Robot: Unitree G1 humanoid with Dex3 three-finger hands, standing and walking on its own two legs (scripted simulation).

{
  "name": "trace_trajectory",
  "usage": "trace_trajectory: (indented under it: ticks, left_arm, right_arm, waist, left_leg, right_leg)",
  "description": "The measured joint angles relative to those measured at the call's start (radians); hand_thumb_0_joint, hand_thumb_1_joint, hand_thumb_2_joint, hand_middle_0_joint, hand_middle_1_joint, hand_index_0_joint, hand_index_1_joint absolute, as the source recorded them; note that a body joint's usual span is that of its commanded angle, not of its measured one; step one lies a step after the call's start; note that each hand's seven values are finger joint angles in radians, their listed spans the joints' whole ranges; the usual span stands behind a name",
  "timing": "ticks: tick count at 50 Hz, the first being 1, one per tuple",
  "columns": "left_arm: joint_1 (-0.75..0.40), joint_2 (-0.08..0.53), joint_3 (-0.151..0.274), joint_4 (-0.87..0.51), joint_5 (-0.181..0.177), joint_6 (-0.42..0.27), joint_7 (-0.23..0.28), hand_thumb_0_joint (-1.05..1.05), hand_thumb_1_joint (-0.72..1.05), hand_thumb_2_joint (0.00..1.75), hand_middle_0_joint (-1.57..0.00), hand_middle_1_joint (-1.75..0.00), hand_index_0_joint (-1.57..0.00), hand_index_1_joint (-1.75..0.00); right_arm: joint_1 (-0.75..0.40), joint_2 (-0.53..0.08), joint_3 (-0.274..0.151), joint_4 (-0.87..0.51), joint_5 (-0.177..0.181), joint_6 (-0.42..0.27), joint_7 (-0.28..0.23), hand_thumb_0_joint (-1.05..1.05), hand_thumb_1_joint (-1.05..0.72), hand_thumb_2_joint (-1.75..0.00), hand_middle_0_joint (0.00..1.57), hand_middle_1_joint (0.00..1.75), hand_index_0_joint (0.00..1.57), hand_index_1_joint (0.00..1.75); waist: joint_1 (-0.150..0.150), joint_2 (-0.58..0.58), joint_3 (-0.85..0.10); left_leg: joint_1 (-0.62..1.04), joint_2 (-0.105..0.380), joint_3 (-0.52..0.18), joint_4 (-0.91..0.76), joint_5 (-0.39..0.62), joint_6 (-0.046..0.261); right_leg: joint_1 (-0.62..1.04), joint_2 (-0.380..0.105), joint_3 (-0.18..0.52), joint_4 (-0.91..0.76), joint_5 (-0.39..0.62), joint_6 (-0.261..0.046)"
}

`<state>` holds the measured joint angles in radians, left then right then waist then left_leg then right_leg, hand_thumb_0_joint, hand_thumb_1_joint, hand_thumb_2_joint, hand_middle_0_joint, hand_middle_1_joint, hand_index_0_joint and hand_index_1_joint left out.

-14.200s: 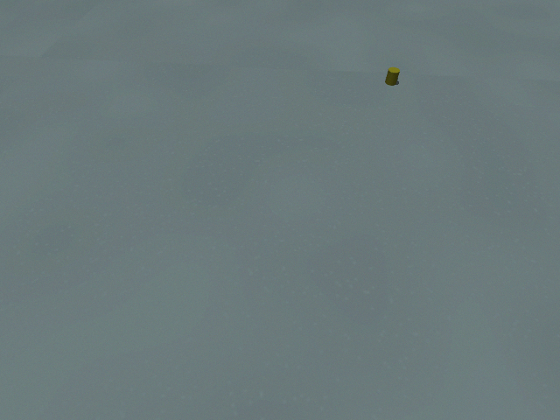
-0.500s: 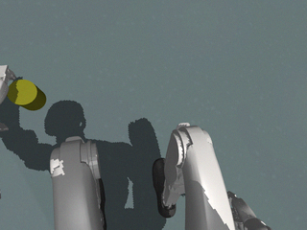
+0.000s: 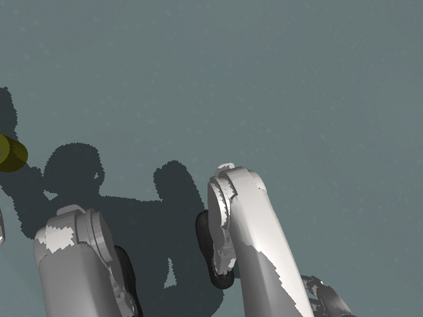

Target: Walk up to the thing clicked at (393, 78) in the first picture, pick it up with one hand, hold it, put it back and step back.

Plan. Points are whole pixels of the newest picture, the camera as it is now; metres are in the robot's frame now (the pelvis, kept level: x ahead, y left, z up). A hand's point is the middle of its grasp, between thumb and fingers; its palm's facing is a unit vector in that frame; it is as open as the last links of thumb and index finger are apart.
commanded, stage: approach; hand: left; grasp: from above
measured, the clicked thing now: out of the picture +0.46 +0.34 -0.29
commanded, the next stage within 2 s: rest palm in 0.32 s
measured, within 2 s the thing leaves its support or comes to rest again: neither
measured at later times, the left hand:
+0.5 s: hand out of the picture +0.44 +0.33 -0.18, palm faces -0.36 -0.06 -0.93, open 14.0 cm
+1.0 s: hand out of the picture +0.45 +0.31 -0.24, palm faces -0.50 -0.12 -0.86, open 14.2 cm
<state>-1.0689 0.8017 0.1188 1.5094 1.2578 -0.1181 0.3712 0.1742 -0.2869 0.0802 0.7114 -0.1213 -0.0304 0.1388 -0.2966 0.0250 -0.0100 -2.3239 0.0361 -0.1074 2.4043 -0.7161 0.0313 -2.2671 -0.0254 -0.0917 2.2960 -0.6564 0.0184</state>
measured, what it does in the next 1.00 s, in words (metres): stands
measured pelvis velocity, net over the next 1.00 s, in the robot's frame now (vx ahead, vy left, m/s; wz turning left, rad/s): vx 0.00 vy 0.00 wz -0.03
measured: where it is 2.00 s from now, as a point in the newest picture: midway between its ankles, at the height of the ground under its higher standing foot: (174, 281)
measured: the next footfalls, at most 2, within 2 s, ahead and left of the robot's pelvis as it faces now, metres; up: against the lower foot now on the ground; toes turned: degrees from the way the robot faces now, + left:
none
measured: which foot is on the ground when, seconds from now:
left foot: down 0.00-1.00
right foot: down 0.00-1.00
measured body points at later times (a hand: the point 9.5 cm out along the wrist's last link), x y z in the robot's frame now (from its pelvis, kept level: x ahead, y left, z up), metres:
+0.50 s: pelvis +0.00 +0.00 -0.02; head +0.22 +0.11 +0.36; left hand +0.46 +0.33 -0.13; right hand +0.12 -0.28 -0.11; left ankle +0.07 +0.12 -0.30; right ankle +0.10 -0.12 -0.30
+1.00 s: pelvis +0.00 +0.00 -0.03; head +0.27 +0.08 +0.32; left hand +0.47 +0.32 -0.19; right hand +0.01 -0.28 -0.10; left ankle +0.07 +0.12 -0.30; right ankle +0.10 -0.12 -0.30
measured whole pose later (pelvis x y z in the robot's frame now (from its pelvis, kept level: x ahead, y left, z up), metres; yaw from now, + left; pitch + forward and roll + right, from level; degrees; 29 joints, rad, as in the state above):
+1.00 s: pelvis +0.00 +0.00 -0.03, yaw -2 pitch +32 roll -10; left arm -1.01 0.95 0.15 1.60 1.31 -0.35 0.45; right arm 0.16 -0.31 0.18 0.72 -0.20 -0.04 0.15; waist -0.31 -0.08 0.10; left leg -2.36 0.02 -0.17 2.50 -0.71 0.01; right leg -2.29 -0.02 -0.14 2.37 -0.64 0.01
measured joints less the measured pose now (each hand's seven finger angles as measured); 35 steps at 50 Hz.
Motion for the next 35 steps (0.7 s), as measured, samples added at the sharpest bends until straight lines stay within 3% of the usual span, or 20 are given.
trace_trajectory:
  ticks: [5,8,10,13,17,21,26,31,35]
  left_arm:
    - [0.085,0.017,0.006,-0.029,-0.061,-0.030,-0.109,0.01,-0.52,0.97,-0.08,-1.08,-0.10,-1.07]
    - [0.145,0.025,0.019,-0.059,-0.085,-0.098,-0.140,0.01,-0.51,0.96,-0.08,-1.09,-0.10,-1.07]
    - [0.183,0.030,0.026,-0.094,-0.083,-0.162,-0.145,0.00,-0.50,0.95,-0.09,-1.09,-0.11,-1.07]
    - [0.241,0.032,0.035,-0.182,-0.049,-0.260,-0.116,0.00,-0.50,0.95,-0.09,-1.09,-0.11,-1.07]
    - [0.263,0.016,0.012,-0.234,0.008,-0.315,-0.008,0.00,-0.50,0.95,-0.09,-1.08,-0.11,-1.07]
    - [0.194,-0.010,-0.023,-0.156,0.064,-0.271,0.092,0.00,-0.51,0.97,-0.09,-1.07,-0.10,-1.06]
    - [0.029,-0.011,-0.062,0.038,0.098,-0.148,0.150,0.00,-0.52,1.00,-0.09,-1.05,-0.09,-1.05]
    - [-0.087,0.025,-0.072,0.159,0.070,-0.052,0.108,0.00,-0.52,1.00,-0.08,-1.04,-0.08,-1.04]
    - [-0.063,0.040,-0.046,0.120,0.029,-0.041,0.027,0.00,-0.51,0.98,-0.08,-1.05,-0.09,-1.05]
  right_arm:
    - [0.013,-0.010,0.015,-0.008,0.013,0.018,0.002,0.01,-0.92,-0.89,0.20,0.30,0.20,0.30]
    - [0.015,-0.014,0.017,-0.006,0.004,0.023,0.003,0.01,-0.92,-0.89,0.20,0.30,0.21,0.30]
    - [0.012,-0.018,0.013,-0.001,-0.007,0.025,0.004,0.01,-0.92,-0.89,0.20,0.30,0.21,0.30]
    - [0.002,-0.021,-0.005,0.009,-0.024,0.028,0.003,0.01,-0.91,-0.89,0.20,0.30,0.21,0.30]
    - [-0.036,-0.019,-0.036,0.032,-0.041,0.032,0.000,0.01,-0.91,-0.89,0.20,0.30,0.21,0.30]
    - [-0.092,-0.006,-0.047,0.049,-0.045,0.015,-0.010,0.01,-0.91,-0.89,0.20,0.30,0.21,0.30]
    - [-0.150,0.013,-0.022,0.048,-0.046,-0.023,-0.009,0.00,-0.91,-0.89,0.20,0.30,0.20,0.30]
    - [-0.146,0.017,0.018,0.010,-0.043,-0.055,0.001,0.00,-0.91,-0.89,0.20,0.30,0.20,0.30]
    - [-0.101,0.009,0.039,-0.017,-0.038,-0.049,0.008,0.00,-0.91,-0.89,0.20,0.30,0.20,0.30]
  waist:
    - [0.022,0.000,0.031]
    - [0.047,-0.016,0.046]
    - [0.068,-0.032,0.053]
    - [0.099,-0.058,0.055]
    - [0.119,-0.085,0.030]
    - [0.107,-0.096,-0.015]
    - [0.059,-0.086,-0.053]
    - [0.009,-0.063,-0.024]
    - [-0.008,-0.048,0.028]
  left_leg:
    - [0.027,-0.001,0.001,-0.018,0.008,-0.003]
    - [0.027,-0.006,-0.007,-0.014,0.017,-0.008]
    - [0.021,-0.010,-0.015,-0.002,0.023,-0.011]
    - [0.007,-0.017,-0.024,0.023,0.026,-0.014]
    - [-0.006,-0.021,-0.017,0.054,0.023,-0.006]
    - [-0.020,-0.023,-0.002,0.061,0.022,0.003]
    - [-0.034,-0.023,0.009,0.051,0.020,0.009]
    - [-0.046,-0.019,0.004,0.049,0.019,0.008]
    - [-0.044,-0.016,-0.007,0.054,0.012,0.004]
  right_leg:
    - [0.024,-0.001,0.001,-0.014,0.006,-0.003]
    - [0.029,-0.004,-0.007,-0.011,0.012,-0.007]
    - [0.028,-0.008,-0.014,-0.003,0.015,-0.009]
    - [0.024,-0.011,-0.020,0.018,0.016,-0.009]
    - [0.017,-0.014,-0.013,0.048,0.008,-0.001]
    - [0.005,-0.017,0.000,0.058,0.001,0.000]
    - [-0.012,-0.017,0.010,0.053,-0.003,0.004]
    - [-0.027,-0.013,0.007,0.049,0.000,0.010]
    - [-0.027,-0.008,-0.003,0.048,0.000,0.008]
